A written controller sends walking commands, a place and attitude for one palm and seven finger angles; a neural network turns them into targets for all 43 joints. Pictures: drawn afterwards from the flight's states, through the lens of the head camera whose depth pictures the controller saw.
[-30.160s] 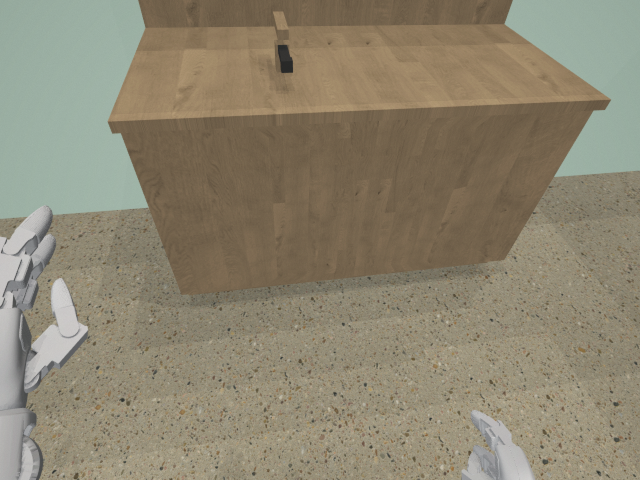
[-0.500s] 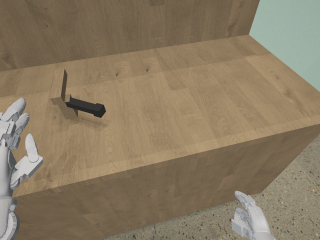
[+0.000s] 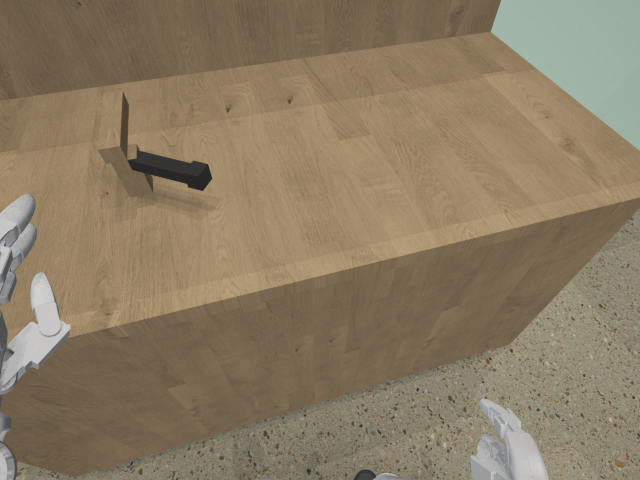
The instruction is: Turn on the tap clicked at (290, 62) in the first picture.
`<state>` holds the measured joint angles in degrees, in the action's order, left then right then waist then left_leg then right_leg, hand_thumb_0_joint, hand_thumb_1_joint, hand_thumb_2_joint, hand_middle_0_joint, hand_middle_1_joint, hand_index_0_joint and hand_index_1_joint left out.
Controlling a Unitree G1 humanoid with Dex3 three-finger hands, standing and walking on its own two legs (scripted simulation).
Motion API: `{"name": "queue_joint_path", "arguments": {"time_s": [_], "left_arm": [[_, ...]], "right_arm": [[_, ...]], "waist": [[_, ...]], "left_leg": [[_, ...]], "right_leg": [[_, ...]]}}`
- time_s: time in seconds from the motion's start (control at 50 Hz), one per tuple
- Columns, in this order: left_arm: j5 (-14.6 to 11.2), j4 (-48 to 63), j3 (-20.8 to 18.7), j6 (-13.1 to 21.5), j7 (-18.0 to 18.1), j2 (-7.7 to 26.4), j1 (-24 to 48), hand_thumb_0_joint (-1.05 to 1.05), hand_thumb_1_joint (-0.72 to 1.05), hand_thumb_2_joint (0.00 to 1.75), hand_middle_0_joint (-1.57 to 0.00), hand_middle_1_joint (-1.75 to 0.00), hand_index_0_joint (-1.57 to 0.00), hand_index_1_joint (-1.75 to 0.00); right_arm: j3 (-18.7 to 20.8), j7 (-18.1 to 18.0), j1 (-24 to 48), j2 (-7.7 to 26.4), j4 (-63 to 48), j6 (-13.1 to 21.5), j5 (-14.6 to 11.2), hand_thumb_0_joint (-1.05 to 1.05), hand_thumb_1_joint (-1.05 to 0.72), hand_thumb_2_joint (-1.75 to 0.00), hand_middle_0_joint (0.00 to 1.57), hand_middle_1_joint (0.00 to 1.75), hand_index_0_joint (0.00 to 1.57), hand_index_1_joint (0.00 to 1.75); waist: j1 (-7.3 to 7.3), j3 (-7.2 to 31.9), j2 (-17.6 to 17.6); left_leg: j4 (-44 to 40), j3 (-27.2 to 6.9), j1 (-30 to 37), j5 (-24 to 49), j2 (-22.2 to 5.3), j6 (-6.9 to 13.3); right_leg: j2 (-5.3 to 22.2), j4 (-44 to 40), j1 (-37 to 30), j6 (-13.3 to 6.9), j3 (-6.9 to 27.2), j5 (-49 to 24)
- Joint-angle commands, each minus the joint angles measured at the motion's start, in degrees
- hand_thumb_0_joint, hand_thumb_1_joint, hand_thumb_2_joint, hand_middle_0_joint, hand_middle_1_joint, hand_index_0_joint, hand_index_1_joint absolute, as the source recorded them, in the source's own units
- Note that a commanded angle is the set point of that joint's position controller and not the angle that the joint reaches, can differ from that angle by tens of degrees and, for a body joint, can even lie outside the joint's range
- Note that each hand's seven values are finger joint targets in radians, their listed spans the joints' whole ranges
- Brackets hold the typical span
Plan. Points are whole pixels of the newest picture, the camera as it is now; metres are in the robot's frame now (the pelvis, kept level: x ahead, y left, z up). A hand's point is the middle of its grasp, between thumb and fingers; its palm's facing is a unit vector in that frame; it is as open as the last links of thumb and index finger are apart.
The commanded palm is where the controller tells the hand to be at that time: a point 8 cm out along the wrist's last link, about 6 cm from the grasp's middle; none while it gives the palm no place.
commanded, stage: step back with the hand held close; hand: left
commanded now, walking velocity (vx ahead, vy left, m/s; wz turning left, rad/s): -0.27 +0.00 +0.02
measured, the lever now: (198, 175) +0.49 +0.21 +0.09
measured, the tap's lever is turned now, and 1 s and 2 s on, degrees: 55 55 55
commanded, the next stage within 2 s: stop stepping back and stand still in 1.08 s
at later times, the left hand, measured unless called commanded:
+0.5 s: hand (50, 332) +0.21 +0.24 +0.17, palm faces +0.43 -0.78 -0.46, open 7.4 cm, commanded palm +0.15 +0.27 +0.19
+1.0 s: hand out of the picture +0.10 +0.20 +0.16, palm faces +0.33 -0.83 -0.45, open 7.4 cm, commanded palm +0.03 +0.25 +0.19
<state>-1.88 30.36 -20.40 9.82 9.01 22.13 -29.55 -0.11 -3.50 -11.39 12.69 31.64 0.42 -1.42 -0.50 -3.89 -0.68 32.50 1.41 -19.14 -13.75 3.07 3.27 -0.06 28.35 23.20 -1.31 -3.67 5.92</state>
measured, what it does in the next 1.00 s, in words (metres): walks backwards: right foot, then left foot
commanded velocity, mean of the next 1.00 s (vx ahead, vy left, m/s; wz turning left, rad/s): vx -0.39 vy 0.00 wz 0.00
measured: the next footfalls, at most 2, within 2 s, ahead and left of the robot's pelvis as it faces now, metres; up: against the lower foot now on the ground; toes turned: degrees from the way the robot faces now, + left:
right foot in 0.52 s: -0.01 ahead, -0.13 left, +0.00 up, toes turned +2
left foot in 0.94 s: -0.12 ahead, +0.10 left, +0.00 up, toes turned +3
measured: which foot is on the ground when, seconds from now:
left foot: down 0.00-0.64, up 0.66-0.92, down 0.94-1.00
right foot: down 0.00-0.32, up 0.34-0.50, down 0.52-0.96, up 0.98-1.00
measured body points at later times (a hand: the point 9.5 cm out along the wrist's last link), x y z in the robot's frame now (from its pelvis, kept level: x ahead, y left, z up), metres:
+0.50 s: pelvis +0.00 -0.01 +0.00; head +0.04 +0.00 +0.45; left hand +0.18 +0.28 +0.20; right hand +0.17 -0.23 -0.10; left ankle +0.04 +0.09 -0.73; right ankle -0.04 -0.13 -0.72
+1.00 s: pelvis -0.12 -0.04 +0.00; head -0.06 -0.01 +0.45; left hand +0.07 +0.25 +0.18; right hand +0.08 -0.29 -0.07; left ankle -0.16 +0.10 -0.73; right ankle -0.05 -0.13 -0.73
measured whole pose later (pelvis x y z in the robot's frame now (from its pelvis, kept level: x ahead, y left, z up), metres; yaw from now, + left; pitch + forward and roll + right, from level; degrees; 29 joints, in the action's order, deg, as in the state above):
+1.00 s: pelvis -0.12 -0.04 +0.00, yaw +3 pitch +4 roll +1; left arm -3.1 35.1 -20.4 9.7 8.5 24.4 -30.8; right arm 3.1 -5.2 -7.0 12.7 31.7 0.2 -1.7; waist 1.0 -3.4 4.2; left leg 27.4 0.9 -14.7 -17.4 -0.1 -1.1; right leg -0.4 32.6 26.1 -0.6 0.1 12.1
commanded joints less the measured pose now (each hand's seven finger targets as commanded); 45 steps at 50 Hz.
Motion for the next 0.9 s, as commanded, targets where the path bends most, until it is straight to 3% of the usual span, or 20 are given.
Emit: {"name": "queue_joint_path", "arguments": {"time_s": [0.0,0.1,0.12,0.2,0.22,0.3,0.32,0.36,0.44,0.5,0.52,0.56,0.58,0.6,0.62,0.64,0.68,0.74,0.82,0.88], "left_arm": [[0.8,11.9,-6.5,3.5,1.4,9.2,3.7,0.0,0.9,0.9,-0.2,-0.3,-0.2,-0.3],[0.5,13.6,-6.7,3.8,1.7,9.5,3.6,0.0,0.9,0.9,-0.2,-0.3,-0.2,-0.3],[0.6,15.6,-7.6,3.9,1.9,11.0,4.1,0.0,0.9,0.9,-0.2,-0.3,-0.2,-0.3],[0.5,16.7,-7.3,4.7,2.3,10.1,3.3,0.0,0.9,0.9,-0.2,-0.3,-0.2,-0.3],[0.6,17.4,-9.2,4.8,2.4,11.8,2.8,0.0,0.9,0.9,-0.2,-0.3,-0.2,-0.3],[1.3,15.3,-9.6,5.2,2.2,9.8,1.7,0.0,0.9,0.9,-0.2,-0.3,-0.2,-0.3],[1.5,15.5,-10.3,5.1,2.1,10.6,2.1,0.0,0.9,0.9,-0.2,-0.3,-0.2,-0.3],[1.5,15.2,-9.3,5.0,1.7,9.5,3.1,0.0,0.9,0.9,-0.2,-0.3,-0.2,-0.3],[-0.1,13.4,-5.6,4.3,0.6,6.3,1.3,0.0,0.9,0.9,-0.2,-0.3,-0.2,-0.3],[0.0,14.2,-2.9,4.0,-0.3,5.5,4.4,0.0,0.9,0.9,-0.2,-0.3,-0.2,-0.3],[0.6,16.1,-3.5,4.1,-0.3,6.6,5.6,0.0,0.9,0.9,-0.2,-0.3,-0.2,-0.3],[0.0,17.2,-3.2,4.1,-0.6,6.7,5.6,0.0,0.9,0.9,-0.2,-0.3,-0.2,-0.3],[-0.6,17.1,-5.3,4.4,-0.6,8.5,3.1,0.0,0.9,0.9,-0.2,-0.3,-0.2,-0.3],[-1.2,17.1,-6.6,4.7,-0.6,9.7,1.1,0.0,0.9,0.9,-0.2,-0.3,-0.2,-0.3],[-1.3,16.9,-9.5,5.0,-0.3,12.5,-1.4,0.0,0.9,0.9,-0.2,-0.3,-0.2,-0.3],[-1.8,16.7,-9.9,5.2,-0.5,12.1,-3.7,0.0,0.9,0.9,-0.2,-0.3,-0.2,-0.3],[-2.0,14.8,-10.7,4.9,-1.0,11.5,-6.7,0.0,0.9,0.9,-0.2,-0.3,-0.2,-0.3],[-1.5,12.8,-9.4,3.9,-0.8,9.6,-6.6,0.0,0.9,0.9,-0.2,-0.3,-0.2,-0.3],[-0.9,13.9,-7.4,3.3,0.3,9.6,-2.5,0.0,0.9,0.9,-0.2,-0.3,-0.2,-0.3],[-1.0,16.2,-6.9,3.4,0.9,10.0,-2.4,0.0,0.9,0.9,-0.2,-0.3,-0.2,-0.3]], "right_arm": [[2.9,-0.4,5.6,7.5,-9.7,3.4,0.3,0.0,-0.9,-0.9,0.2,0.3,0.2,0.3],[2.8,-0.2,4.7,7.0,-9.1,3.8,0.4,0.0,-0.9,-0.9,0.2,0.3,0.2,0.3],[2.9,-0.2,4.9,7.3,-8.8,3.9,0.6,0.0,-0.9,-0.9,0.2,0.3,0.2,0.3],[2.9,0.0,4.6,6.8,-7.9,4.2,0.7,0.0,-0.9,-0.9,0.2,0.3,0.2,0.3],[3.0,-0.2,4.9,7.1,-8.1,4.3,1.1,0.0,-0.9,-0.9,0.2,0.3,0.2,0.3],[3.3,-0.4,5.4,6.8,-8.1,4.4,1.1,0.0,-0.9,-0.9,0.2,0.3,0.2,0.3],[3.4,-0.5,5.6,6.9,-8.0,4.6,1.3,0.0,-0.9,-0.9,0.2,0.3,0.2,0.3],[3.6,-0.4,5.2,6.4,-7.4,5.2,1.9,0.0,-0.9,-0.9,0.2,0.3,0.2,0.3],[3.0,0.0,4.6,5.0,-5.0,6.1,2.3,0.0,-0.9,-0.9,0.2,0.3,0.2,0.3],[2.2,0.6,5.8,5.7,-3.9,5.8,2.3,0.0,-0.9,-0.9,0.2,0.3,0.2,0.3],[2.4,0.6,6.4,5.9,-3.7,5.5,2.2,0.0,-0.9,-0.9,0.2,0.3,0.2,0.3],[2.8,0.6,7.2,5.4,-4.7,5.2,1.4,0.0,-0.9,-0.9,0.2,0.3,0.2,0.3],[3.3,0.5,7.5,5.1,-5.9,5.0,1.0,0.0,-0.9,-0.9,0.2,0.3,0.2,0.3],[3.6,0.4,7.4,4.6,-7.0,4.5,0.5,0.0,-0.9,-0.9,0.2,0.3,0.2,0.3],[3.7,0.2,7.4,4.4,-8.0,4.1,0.1,0.0,-0.9,-0.9,0.2,0.3,0.2,0.3],[3.2,0.1,8.0,3.2,-9.3,3.7,-0.4,0.0,-0.9,-0.9,0.2,0.3,0.2,0.3],[2.4,-0.1,9.0,2.0,-9.7,2.9,-0.1,0.0,-0.9,-0.9,0.2,0.3,0.2,0.3],[1.6,-0.8,9.5,1.6,-9.2,1.0,0.8,0.0,-0.9,-0.9,0.2,0.3,0.2,0.3],[2.8,-1.5,8.1,3.6,-8.6,0.9,0.8,0.0,-0.9,-0.9,0.2,0.3,0.2,0.3],[3.7,-1.8,5.6,4.7,-8.4,1.1,0.4,0.0,-0.9,-0.9,0.2,0.3,0.2,0.3]], "waist": [[-0.08,6.5,-0.5],[0.25,7.4,1.1],[0.54,7.8,-1.1],[0.73,8.3,-1.5],[0.69,8.9,-3.5],[0.11,10.4,-7.3],[0.07,10.8,-9.4],[-0.01,10.1,-9.3],[-0.48,12.1,-4.3],[-0.6,14.1,-7.8],[-0.61,15.6,-9.0],[-1.06,20.3,-3.2],[-1.36,21.6,1.3],[-1.07,21.4,7.1],[-1.57,21.4,10.0],[-1.86,20.2,10.7],[-1.25,16.9,7.2],[0.35,14.9,5.2],[1.25,15.5,5.6],[1.54,18.1,5.3]], "left_leg": [[-11.1,-12.2,-14.6,-19.8,-9.8,2.2],[-6.3,-10.9,-11.5,-17.9,-8.4,1.4],[-6.1,-11.3,-10.5,-16.9,-8.5,1.2],[-5.3,-12.2,-10.4,-17.3,-9.2,1.1],[-8.6,-13.5,-12.3,-16.3,-10.2,1.4],[-15.7,-17.6,-21.7,-14.2,-15.5,3.8],[-17.0,-18.9,-20.5,-9.0,-16.8,4.1],[-17.0,-19.7,-14.8,1.8,-19.8,4.9],[-8.6,-16.8,10.9,39.1,-19.4,2.7],[-6.4,-13.6,18.5,45.5,-17.7,0.6],[-4.3,-11.6,19.6,47.5,-16.7,0.1],[0.3,-6.6,19.0,43.1,-13.5,-1.3],[3.5,-3.8,15.4,34.5,-11.4,-2.3],[7.7,-0.6,8.5,20.3,-7.9,-3.7],[13.4,0.2,-1.2,-2.2,-4.3,-4.8],[20.2,-2.1,-7.4,-13.1,-2.3,-4.6],[25.8,-4.6,-10.7,-13.8,-3.2,-4.8],[20.9,-2.3,-8.8,-12.6,-4.5,-5.3],[7.9,-1.5,-4.0,-9.5,-4.6,-5.0],[-7.1,-0.9,3.5,1.9,-5.5,-4.5]], "right_leg": [[5.8,-2.1,-14.5,0.5,10.9,12.0],[8.3,-4.4,-10.6,-0.8,13.4,13.1],[8.7,-4.3,-9.7,-1.4,14.0,12.8],[8.7,-2.9,-7.5,-1.4,13.0,12.1],[7.4,-0.3,-10.1,-0.9,11.8,10.0],[1.8,13.7,-20.3,1.6,7.7,2.4],[0.7,16.5,-20.0,1.8,7.1,3.5],[-0.5,21.2,-13.9,2.1,7.4,12.2],[0.0,7.2,-1.0,1.7,7.7,16.2],[0.2,-4.0,-2.5,1.8,7.3,7.7],[1.1,-5.9,-4.8,1.5,8.2,-1.1],[3.3,-6.7,-9.1,1.6,8.8,-15.0],[6.2,-6.9,-11.4,1.5,9.6,-25.6],[11.0,-6.3,-14.8,0.0,11.9,-39.6],[15.5,-4.9,-20.2,-2.0,15.0,-52.1],[18.0,-4.7,-21.2,-2.7,15.1,-53.4],[18.3,-5.2,-17.6,-4.2,14.6,-46.7],[16.2,-4.2,-16.3,-6.3,14.3,-45.3],[15.5,-3.8,-18.6,-5.3,15.5,-43.0],[12.8,-0.5,-19.2,-2.5,12.9,-35.1]]}}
